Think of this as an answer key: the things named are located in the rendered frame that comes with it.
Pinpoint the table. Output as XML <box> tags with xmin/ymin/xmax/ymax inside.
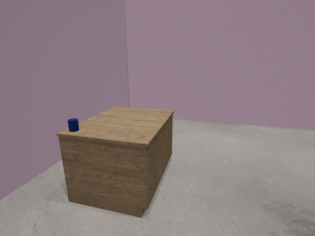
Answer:
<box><xmin>56</xmin><ymin>106</ymin><xmax>174</xmax><ymax>218</ymax></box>

